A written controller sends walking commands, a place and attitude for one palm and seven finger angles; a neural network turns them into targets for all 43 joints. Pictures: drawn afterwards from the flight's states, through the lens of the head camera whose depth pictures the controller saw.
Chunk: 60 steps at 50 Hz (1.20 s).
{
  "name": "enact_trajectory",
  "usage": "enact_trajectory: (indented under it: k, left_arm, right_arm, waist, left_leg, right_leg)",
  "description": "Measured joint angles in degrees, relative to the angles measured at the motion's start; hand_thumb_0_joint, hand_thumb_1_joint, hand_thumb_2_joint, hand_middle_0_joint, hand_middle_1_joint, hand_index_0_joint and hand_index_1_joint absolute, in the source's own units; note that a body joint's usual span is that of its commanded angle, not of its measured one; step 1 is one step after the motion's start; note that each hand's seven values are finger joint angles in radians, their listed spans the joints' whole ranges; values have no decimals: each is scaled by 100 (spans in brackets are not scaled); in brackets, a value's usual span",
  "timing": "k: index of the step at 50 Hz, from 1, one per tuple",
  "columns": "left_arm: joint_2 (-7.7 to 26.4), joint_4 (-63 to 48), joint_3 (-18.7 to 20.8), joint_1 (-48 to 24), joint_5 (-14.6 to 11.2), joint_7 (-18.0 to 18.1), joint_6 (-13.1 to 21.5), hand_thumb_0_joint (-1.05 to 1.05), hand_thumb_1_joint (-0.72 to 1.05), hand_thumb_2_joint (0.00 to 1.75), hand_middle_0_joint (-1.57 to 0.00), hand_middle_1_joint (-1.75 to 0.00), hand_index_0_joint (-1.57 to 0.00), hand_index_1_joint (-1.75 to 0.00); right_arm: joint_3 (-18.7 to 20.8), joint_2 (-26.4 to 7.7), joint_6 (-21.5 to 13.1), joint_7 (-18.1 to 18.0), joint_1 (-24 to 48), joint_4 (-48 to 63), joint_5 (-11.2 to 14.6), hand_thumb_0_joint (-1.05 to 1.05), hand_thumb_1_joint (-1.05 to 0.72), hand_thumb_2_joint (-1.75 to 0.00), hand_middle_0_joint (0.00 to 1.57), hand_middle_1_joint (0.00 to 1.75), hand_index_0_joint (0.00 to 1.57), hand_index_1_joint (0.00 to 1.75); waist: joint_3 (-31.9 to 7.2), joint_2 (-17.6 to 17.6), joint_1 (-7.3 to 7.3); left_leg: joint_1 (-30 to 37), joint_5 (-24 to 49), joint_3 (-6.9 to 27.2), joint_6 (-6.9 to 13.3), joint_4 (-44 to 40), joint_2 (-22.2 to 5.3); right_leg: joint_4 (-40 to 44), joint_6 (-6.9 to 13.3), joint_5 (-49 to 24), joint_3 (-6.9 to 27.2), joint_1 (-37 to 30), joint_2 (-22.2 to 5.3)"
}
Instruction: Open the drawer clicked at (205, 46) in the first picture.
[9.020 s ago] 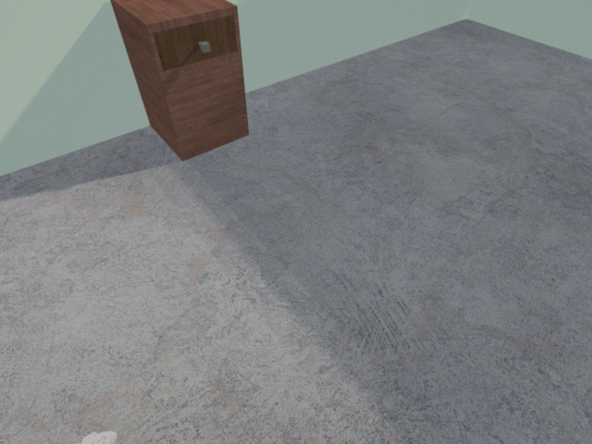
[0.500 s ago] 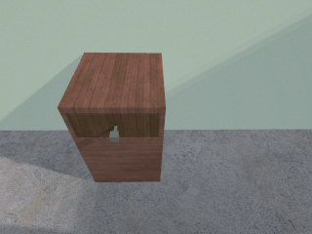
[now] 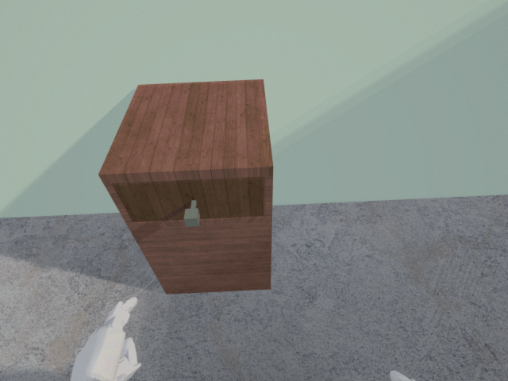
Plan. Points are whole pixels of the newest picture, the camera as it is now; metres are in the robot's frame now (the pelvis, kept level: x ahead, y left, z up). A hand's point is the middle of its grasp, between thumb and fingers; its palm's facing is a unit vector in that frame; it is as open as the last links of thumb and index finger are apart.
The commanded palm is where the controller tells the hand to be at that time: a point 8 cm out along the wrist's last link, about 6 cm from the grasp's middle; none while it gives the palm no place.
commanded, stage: raise the hand with hooked fingers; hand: left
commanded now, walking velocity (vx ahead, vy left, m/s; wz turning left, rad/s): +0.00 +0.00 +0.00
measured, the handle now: (192, 212) +0.56 +0.20 -0.17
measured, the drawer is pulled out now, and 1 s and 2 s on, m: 0.00 0.00 0.00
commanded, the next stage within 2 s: move the hooked fingers above the handle in 1.72 s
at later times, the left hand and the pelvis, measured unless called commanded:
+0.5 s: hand (129, 327) +0.21 +0.21 -0.01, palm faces +0.06 -0.06 -1.00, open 10.1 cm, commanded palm +0.18 +0.21 +0.03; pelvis -0.01 -0.05 -0.03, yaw +1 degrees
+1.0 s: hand (129, 267) +0.28 +0.22 +0.04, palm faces +0.08 -0.09 -0.99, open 13.0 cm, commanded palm +0.26 +0.22 +0.10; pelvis +0.01 -0.02 +0.00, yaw +0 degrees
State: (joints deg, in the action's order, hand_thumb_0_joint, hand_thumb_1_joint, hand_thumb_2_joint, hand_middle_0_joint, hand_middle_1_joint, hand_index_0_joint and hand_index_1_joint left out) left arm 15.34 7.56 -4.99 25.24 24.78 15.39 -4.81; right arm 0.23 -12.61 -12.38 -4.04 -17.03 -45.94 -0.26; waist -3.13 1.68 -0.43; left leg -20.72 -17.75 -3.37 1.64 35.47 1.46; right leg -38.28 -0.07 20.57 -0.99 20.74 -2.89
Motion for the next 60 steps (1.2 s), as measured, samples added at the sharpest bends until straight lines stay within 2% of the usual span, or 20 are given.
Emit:
enact_trajectory:
  k: [3, 5, 6, 9, 11, 12, 15, 19, 24, 28, 32, 38, 44, 51, 60]
  left_arm:
    - [110, -246, 60, -393, 1612, 535, 114, 2, 81, 85, -21, -37, -20, -37]
    - [79, -259, 74, -468, 2472, 776, 214, 1, 77, 84, -21, -39, -20, -39]
    - [51, -258, 49, -450, 2813, 848, 276, 1, 75, 83, -21, -40, -20, -41]
    - [-18, -254, -70, -240, 3587, 1010, 486, 1, 68, 80, -22, -44, -21, -45]
    - [6, -274, -125, -68, 3909, 1122, 560, 1, 63, 78, -22, -47, -22, -48]
    - [38, -296, -132, -2, 3991, 1182, 569, 1, 60, 77, -23, -49, -23, -49]
    - [193, -385, -41, 37, 4034, 1323, 571, 0, 53, 74, -24, -53, -24, -54]
    - [424, -439, 159, -339, 3842, 1340, 483, 0, 43, 70, -26, -59, -26, -60]
    - [498, -426, 198, -877, 3490, 903, 135, 1, 31, 65, -27, -67, -26, -67]
    - [520, -479, 173, -970, 3349, 460, 117, 1, 22, 61, -27, -73, -27, -73]
    - [600, -513, 233, -943, 3337, 279, 374, 1, 13, 57, -28, -79, -27, -79]
    - [680, -458, 384, -1096, 3311, 437, 610, 0, -1, 51, -29, -88, -28, -88]
    - [681, -342, 327, -1511, 3240, 414, 353, 0, -14, 45, -30, -97, -29, -97]
    - [678, -376, 87, -1985, 3211, 16, 60, 0, -30, 38, -31, -107, -31, -107]
    - [811, -205, -53, -2679, 3194, -524, -181, 0, -45, 32, -32, -117, -32, -117]
  right_arm:
    - [87, -102, 344, 206, 455, 627, -222, 2, -91, -90, 20, 30, 21, 30]
    - [136, -126, 682, 373, 761, 1004, -292, 2, -91, -90, 20, 30, 21, 30]
    - [156, -136, 841, 446, 886, 1167, -302, 1, -91, -90, 20, 30, 21, 30]
    - [200, -176, 1202, 584, 1130, 1541, -310, 1, -91, -90, 20, 30, 20, 30]
    - [233, -196, 1369, 612, 1209, 1700, -347, 1, -91, -90, 20, 30, 20, 30]
    - [251, -201, 1430, 610, 1236, 1749, -365, 1, -91, -90, 20, 30, 20, 30]
    - [270, -196, 1540, 552, 1313, 1762, -404, 1, -91, -90, 20, 30, 20, 30]
    - [191, -127, 1550, 459, 1416, 1600, -411, 1, -91, -90, 20, 30, 20, 30]
    - [2, 57, 1571, 354, 1339, 1383, -321, 1, -90, -90, 20, 30, 21, 30]
    - [-126, 129, 1597, 297, 1094, 1260, -280, 1, -90, -90, 20, 30, 21, 30]
    - [-93, 72, 1595, 272, 863, 1148, -279, 1, -90, -90, 20, 30, 21, 30]
    - [154, -131, 1547, 247, 697, 964, -259, 1, -90, -90, 20, 30, 21, 30]
    - [299, -261, 1555, 236, 782, 892, -185, 1, -90, -90, 20, 30, 20, 30]
    - [208, -181, 1605, 241, 987, 1031, -97, 1, -91, -90, 20, 30, 20, 30]
    - [-21, -10, 1713, 254, 1115, 1148, -24, 1, -90, -90, 20, 30, 20, 30]
  waist:
    - [-293, 104, 16]
    - [-402, 86, 95]
    - [-440, 52, 151]
    - [-497, -104, 348]
    - [-502, -212, 488]
    - [-498, -252, 548]
    - [-481, -285, 666]
    - [-405, -160, 670]
    - [-296, 34, 539]
    - [-237, 77, 448]
    - [-159, 85, 397]
    - [-91, 110, 381]
    - [-93, 143, 374]
    - [-85, 154, 399]
    - [14, 167, 501]
  left_leg:
    - [-554, -143, -120, -36, 427, -108]
    - [-811, -232, -226, -64, 650, -193]
    - [-911, -267, -269, -76, 736, -224]
    - [-1154, -345, -298, -128, 947, -273]
    - [-1302, -391, -245, -168, 1088, -288]
    - [-1373, -417, -198, -188, 1166, -294]
    - [-1546, -510, -15, -248, 1418, -307]
    - [-1613, -614, 219, -308, 1658, -319]
    - [-1298, -528, 297, -338, 1401, -326]
    - [-916, -349, 214, -304, 910, -330]
    - [-683, -227, 159, -286, 581, -331]
    - [-624, -204, 164, -288, 472, -308]
    - [-517, -205, 147, -232, 394, -250]
    - [-165, -132, 80, -149, 115, -186]
    - [215, 12, 109, -93, -236, -125]
  right_leg:
    - [-427, 41, 86, 128, 618, 95]
    - [-673, 61, 135, 239, 940, 176]
    - [-783, 71, 160, 283, 1073, 206]
    - [-1065, 112, 261, 317, 1365, 250]
    - [-1224, 155, 341, 265, 1504, 260]
    - [-1298, 179, 384, 219, 1555, 262]
    - [-1492, 247, 515, 39, 1634, 264]
    - [-1626, 312, 641, -188, 1572, 270]
    - [-1345, 339, 563, -264, 1226, 292]
    - [-920, 324, 385, -184, 908, 313]
    - [-621, 311, 259, -128, 709, 327]
    - [-459, 265, 210, -129, 619, 307]
    - [-333, 188, 183, -109, 485, 253]
    - [-36, 103, 79, -43, 140, 199]
    - [382, 42, -88, -74, -291, 151]
